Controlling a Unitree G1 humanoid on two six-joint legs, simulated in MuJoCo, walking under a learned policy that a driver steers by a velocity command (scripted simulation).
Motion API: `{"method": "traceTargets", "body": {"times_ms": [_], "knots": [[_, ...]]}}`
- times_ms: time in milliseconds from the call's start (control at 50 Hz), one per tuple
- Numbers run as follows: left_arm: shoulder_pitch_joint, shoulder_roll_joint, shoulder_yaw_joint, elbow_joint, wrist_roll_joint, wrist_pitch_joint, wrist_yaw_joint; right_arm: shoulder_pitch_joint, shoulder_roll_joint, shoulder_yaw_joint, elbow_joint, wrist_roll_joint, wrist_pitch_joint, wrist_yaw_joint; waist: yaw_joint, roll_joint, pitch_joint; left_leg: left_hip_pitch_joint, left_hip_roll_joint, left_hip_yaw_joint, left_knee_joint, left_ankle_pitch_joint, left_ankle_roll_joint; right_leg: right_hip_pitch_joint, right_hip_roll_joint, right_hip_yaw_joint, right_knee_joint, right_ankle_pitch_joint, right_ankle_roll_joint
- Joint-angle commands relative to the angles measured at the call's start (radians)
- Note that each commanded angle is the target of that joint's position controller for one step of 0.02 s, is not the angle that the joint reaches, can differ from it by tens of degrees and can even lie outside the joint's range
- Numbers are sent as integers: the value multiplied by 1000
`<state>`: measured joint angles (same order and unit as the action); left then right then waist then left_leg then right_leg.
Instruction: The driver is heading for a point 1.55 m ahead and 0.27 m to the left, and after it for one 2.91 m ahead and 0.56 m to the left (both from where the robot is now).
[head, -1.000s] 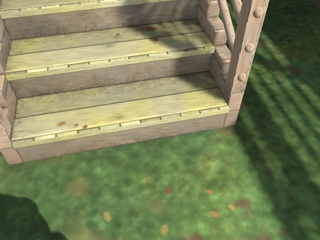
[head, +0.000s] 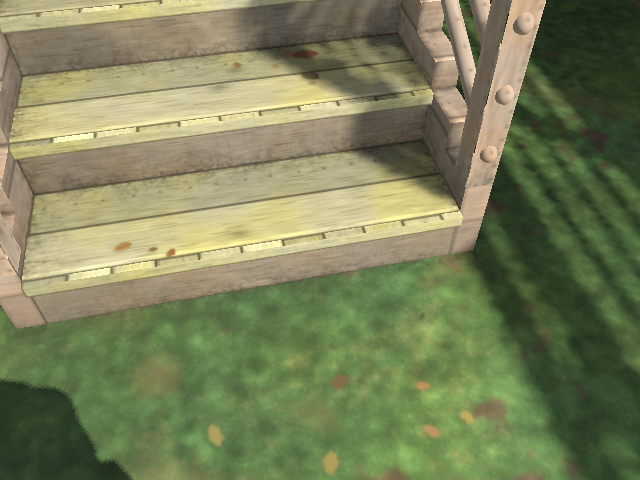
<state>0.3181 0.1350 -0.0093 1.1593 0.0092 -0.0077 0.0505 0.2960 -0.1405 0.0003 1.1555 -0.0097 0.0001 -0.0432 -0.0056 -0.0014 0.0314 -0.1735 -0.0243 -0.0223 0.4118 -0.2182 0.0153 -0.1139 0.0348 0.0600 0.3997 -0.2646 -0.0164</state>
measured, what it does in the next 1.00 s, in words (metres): walks ahead: right foot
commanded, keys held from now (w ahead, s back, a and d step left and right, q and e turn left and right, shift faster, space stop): no key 0.06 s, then w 0.94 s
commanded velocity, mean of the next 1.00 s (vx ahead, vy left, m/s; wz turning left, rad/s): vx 0.35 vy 0.00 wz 0.00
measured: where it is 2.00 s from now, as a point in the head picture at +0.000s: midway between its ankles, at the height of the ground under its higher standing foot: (308, 359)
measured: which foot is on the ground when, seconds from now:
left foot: down 0.00-0.80, up 0.82-1.00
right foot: down 0.00-0.38, up 0.40-0.76, down 0.78-1.00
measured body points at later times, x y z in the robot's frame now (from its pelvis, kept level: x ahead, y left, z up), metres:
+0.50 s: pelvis +0.11 +0.04 +0.00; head +0.12 +0.05 +0.45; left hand +0.10 +0.27 -0.16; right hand +0.06 -0.20 -0.15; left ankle +0.03 +0.10 -0.74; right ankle +0.04 -0.09 -0.67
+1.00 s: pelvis +0.38 +0.01 +0.00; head +0.40 +0.01 +0.45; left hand +0.38 +0.26 -0.15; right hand +0.45 -0.23 -0.15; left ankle +0.38 +0.15 -0.66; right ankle +0.39 -0.03 -0.74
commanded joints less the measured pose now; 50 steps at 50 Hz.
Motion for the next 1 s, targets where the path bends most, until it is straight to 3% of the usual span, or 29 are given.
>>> {"method": "traceTargets", "body": {"times_ms": [20,60,80,120,180,220,260,280,320,360,380,400,420,440,460,500,560,660,700,740,760,780,800,820,840,860,880,940,1000], "knots": [[85,70,10,-3,0,-3,2,75,-74,-11,-5,0,-3,-2,0,0,51,11,97,-83,-60,135,28,-70,-96,70,-67,163,-31],[87,69,10,-3,0,-3,2,76,-73,-11,-5,0,-3,-2,0,0,52,11,97,-83,-60,135,28,-70,-96,70,-67,163,-31],[95,63,8,0,2,-2,2,82,-67,-9,-3,-1,-2,-2,1,0,32,19,89,-80,-69,57,30,-64,-89,68,-79,87,-33],[99,85,19,-6,6,2,0,76,-88,-20,-12,-4,3,1,3,-2,55,-16,55,-69,-46,-171,47,-96,-60,63,-66,-146,-55],[114,98,31,-33,9,7,-8,64,-86,-27,-46,-10,6,12,13,-24,153,-151,34,-88,15,-463,87,-184,-72,133,-60,-478,-112],[168,108,39,-32,7,-5,-9,25,-58,-22,-81,-13,-12,19,40,-75,174,-250,14,-64,109,-395,84,-120,-136,251,-112,-513,-156],[225,166,63,-18,8,-14,-9,-32,-41,-19,-126,-27,-38,32,64,-169,165,-345,-12,50,255,-215,66,-5,-264,429,-219,-513,-224],[222,170,69,-23,8,-18,-12,-62,-61,-24,-147,-29,-51,37,67,-150,174,-349,8,57,273,-201,66,-19,-291,452,-235,-477,-240],[172,173,74,-40,8,-27,-17,-10,-60,-29,-155,-18,-73,48,14,-142,179,-235,19,62,195,-210,77,-95,-279,404,-189,-374,-230],[44,137,69,-87,0,-40,-20,221,-58,-41,-80,0,-89,46,-104,-73,147,152,8,14,8,-142,88,-323,-164,231,-40,-207,-154],[-36,75,51,-136,-10,-56,-29,367,-157,-70,-46,-5,-95,36,-174,157,118,322,180,-294,-161,-290,138,-493,-16,24,271,-111,-91],[-27,76,52,-167,15,-69,-40,477,-240,-97,-7,-1,-84,37,-166,302,89,413,367,-592,-243,-226,205,-639,35,-83,546,-236,-66],[-36,124,64,-158,40,-68,-44,398,-175,-80,-27,-8,-75,36,-106,117,131,347,377,-543,-206,-142,202,-670,-30,-50,681,-224,-75],[-28,88,58,-153,34,-73,-51,312,-150,-71,-61,-14,-77,38,-68,46,141,284,349,-456,-207,-46,194,-654,-61,-36,722,-144,-74],[-35,74,56,-152,24,-78,-59,250,-138,-65,-83,-18,-80,38,-42,23,130,248,313,-378,-227,0,184,-631,-83,-38,725,-79,-70],[-50,85,64,-163,25,-68,-72,224,-104,-47,-85,-13,-92,34,-16,56,109,237,248,-245,-245,163,163,-612,-96,-68,692,-14,-56],[-111,81,66,-195,26,-49,-79,290,-95,-33,-55,-5,-103,28,-11,87,87,258,211,-128,-221,481,150,-631,-68,-130,650,32,-43],[-342,52,40,-295,9,-43,-83,281,-110,-20,-57,-6,-112,20,-29,114,132,140,174,-35,-253,636,137,-475,-15,-213,296,147,-53],[-323,86,47,-301,6,-40,-75,274,-140,-23,-53,-5,-121,17,-3,131,102,146,198,-22,-208,836,129,-344,18,-230,231,158,-86],[-177,139,69,-261,5,-47,-61,250,-166,-29,-57,-4,-124,13,73,127,11,190,210,-6,-25,1039,114,-177,55,-213,201,146,-123],[-38,161,84,-214,4,-53,-54,224,-178,-32,-63,-3,-120,13,136,123,-62,189,206,0,138,1036,108,-42,59,-194,151,159,-143],[92,188,99,-173,14,-58,-46,211,-178,-33,-68,1,-116,18,194,106,-122,94,177,17,338,868,103,134,8,-144,96,143,-163],[213,275,121,-155,38,-61,-40,235,-117,-21,-93,1,-113,25,206,-31,-221,-68,100,62,669,394,101,304,-241,142,68,-44,-211],[170,288,124,-167,32,-50,-53,330,-61,-24,-98,28,-103,35,114,-194,-282,-355,-74,23,1018,-276,81,407,-451,671,-116,-136,-349],[45,256,118,-181,0,-50,-62,246,-128,-37,-122,3,-96,35,80,-74,-152,-435,7,-45,1029,-181,101,268,-414,613,-184,-259,-336],[-43,187,98,-198,-6,-59,-66,148,-137,-42,-150,-5,-99,41,62,-21,-36,-449,47,-39,979,-98,104,131,-382,476,-214,-233,-312],[-76,143,87,-191,3,-76,-69,97,-125,-41,-162,-11,-102,46,27,48,36,-414,81,-34,898,-58,104,12,-342,376,-255,-122,-281],[-30,120,73,-143,6,-116,-56,124,-69,-35,-156,-29,-70,61,-35,8,41,-292,116,-26,763,-37,75,-98,-253,177,-278,124,-228],[28,150,73,-117,-4,-132,-54,20,-86,-41,-199,-33,-50,68,-37,-25,62,-368,136,14,658,30,53,-81,-220,77,-303,246,-209]]}}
